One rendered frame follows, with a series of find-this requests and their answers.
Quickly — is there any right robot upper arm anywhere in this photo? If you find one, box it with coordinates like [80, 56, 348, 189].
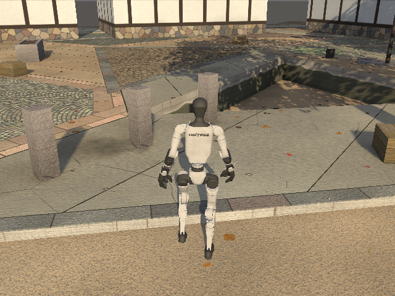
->
[212, 125, 229, 158]

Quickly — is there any robot right hand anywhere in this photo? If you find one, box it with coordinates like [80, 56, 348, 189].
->
[220, 169, 235, 183]

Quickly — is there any left robot forearm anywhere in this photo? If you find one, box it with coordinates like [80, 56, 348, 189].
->
[160, 149, 174, 176]

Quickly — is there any robot left hand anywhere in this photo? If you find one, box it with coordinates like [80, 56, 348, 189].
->
[158, 173, 172, 189]

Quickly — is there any robot head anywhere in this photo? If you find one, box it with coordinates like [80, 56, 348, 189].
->
[189, 97, 210, 127]

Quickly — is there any left robot shin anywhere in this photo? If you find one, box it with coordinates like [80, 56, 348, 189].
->
[178, 193, 187, 235]

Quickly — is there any right robot forearm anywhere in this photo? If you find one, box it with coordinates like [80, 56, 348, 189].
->
[223, 149, 234, 172]

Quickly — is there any left robot upper arm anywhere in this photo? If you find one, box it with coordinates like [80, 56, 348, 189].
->
[168, 124, 186, 158]

